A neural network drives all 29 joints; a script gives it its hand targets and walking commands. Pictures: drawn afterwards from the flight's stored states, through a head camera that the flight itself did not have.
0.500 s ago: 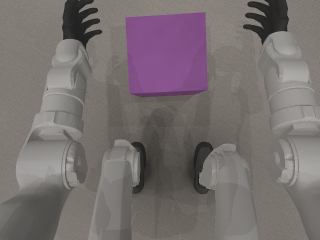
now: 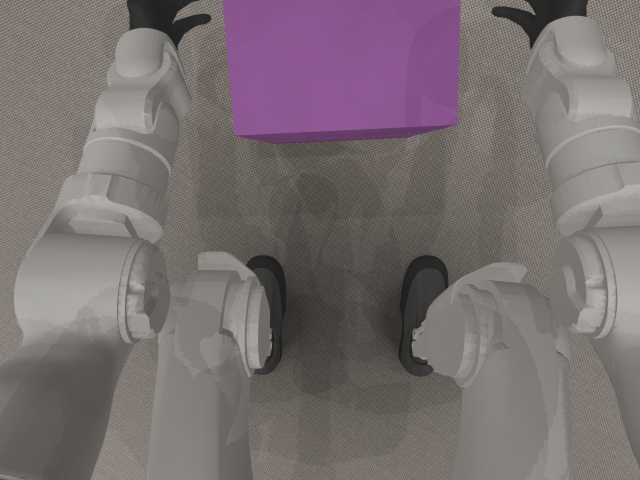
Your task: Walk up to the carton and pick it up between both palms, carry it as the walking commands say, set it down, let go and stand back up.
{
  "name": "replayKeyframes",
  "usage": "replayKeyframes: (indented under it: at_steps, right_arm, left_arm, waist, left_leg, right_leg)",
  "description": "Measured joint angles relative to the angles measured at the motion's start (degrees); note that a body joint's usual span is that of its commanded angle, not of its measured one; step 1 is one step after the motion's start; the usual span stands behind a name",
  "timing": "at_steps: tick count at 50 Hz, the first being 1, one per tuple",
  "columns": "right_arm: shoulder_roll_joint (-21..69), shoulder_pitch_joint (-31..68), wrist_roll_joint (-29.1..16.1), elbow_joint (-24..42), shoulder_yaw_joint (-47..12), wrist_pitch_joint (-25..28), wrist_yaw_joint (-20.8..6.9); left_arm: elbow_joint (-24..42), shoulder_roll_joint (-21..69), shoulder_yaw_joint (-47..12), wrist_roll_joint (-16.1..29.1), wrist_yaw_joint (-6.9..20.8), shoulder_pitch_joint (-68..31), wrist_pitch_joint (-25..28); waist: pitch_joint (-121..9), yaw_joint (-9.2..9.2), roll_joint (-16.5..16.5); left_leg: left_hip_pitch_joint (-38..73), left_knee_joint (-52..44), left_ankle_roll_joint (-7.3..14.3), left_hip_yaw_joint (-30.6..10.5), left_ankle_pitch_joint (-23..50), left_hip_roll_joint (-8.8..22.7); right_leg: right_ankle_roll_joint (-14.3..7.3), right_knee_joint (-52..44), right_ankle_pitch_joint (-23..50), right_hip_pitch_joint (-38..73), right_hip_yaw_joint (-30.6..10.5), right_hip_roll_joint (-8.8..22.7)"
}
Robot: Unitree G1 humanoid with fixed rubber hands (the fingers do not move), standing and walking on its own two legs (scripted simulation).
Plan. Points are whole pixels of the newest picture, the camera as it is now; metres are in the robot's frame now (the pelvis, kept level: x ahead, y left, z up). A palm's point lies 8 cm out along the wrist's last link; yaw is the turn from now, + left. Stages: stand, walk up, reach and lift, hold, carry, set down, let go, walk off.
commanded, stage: reach and lift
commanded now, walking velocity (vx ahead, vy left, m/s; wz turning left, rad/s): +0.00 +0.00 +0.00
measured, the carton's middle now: (339, 51) +0.54 +0.01 -0.28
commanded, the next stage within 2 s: none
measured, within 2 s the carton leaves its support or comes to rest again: leaves its support in 1.76 s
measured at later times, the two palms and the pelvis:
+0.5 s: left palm (177, 41) +0.53 +0.18 -0.22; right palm (531, 34) +0.54 -0.19 -0.22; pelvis -0.01 +0.00 -0.03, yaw +0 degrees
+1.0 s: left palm (194, 37) +0.54 +0.16 -0.21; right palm (486, 31) +0.55 -0.14 -0.22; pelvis -0.01 +0.00 -0.03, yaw +0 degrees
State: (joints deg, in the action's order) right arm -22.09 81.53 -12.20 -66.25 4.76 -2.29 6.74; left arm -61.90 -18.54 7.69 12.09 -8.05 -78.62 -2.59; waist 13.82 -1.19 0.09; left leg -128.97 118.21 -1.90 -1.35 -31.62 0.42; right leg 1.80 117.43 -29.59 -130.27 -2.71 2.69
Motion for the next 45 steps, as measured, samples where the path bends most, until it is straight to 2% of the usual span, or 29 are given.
replayKeyframes:
  at_steps: [11, 19, 34, 45]
  right_arm:
    - [-1.38, 4.46, -2.99, -3.01, -3.30, 1.53, -0.07]
    - [-2.45, 4.92, -4.47, -1.52, -4.77, 1.37, 0.20]
    - [-0.33, 5.77, -3.46, -4.81, -4.82, 1.49, -0.25]
    - [1.63, 7.21, -2.64, -4.36, -5.49, 1.96, 0.47]
  left_arm:
    - [-3.32, -1.87, -3.38, 3.13, 0.03, -4.81, 1.26]
    - [-2.39, -2.75, -4.88, 5.02, -0.30, -5.47, 1.21]
    - [-6.50, -1.48, -4.63, 4.30, 0.47, -6.49, 1.66]
    - [-6.23, 0.19, -4.98, 3.56, -0.66, -8.06, 2.28]
  waist:
    - [7.38, 0.14, 0.36]
    - [9.93, -0.01, 0.53]
    - [7.16, -0.04, 0.46]
    - [8.72, -0.28, 0.63]
  left_leg:
    - [-2.25, 5.44, -0.21, -0.35, 0.13, -0.38]
    - [-2.04, 7.41, -0.32, -0.64, -0.20, -0.36]
    - [-1.39, 6.14, -0.42, -0.49, -0.23, -0.19]
    - [-1.03, 5.76, -0.50, -0.56, 0.01, -0.30]
  right_leg:
    - [0.19, 5.34, 0.13, -2.14, -0.29, -0.15]
    - [0.22, 7.13, -0.02, -1.92, -0.21, -0.36]
    - [0.08, 6.03, 0.02, -1.53, -0.27, -0.51]
    - [0.06, 5.66, 0.18, -1.10, -0.20, -0.47]
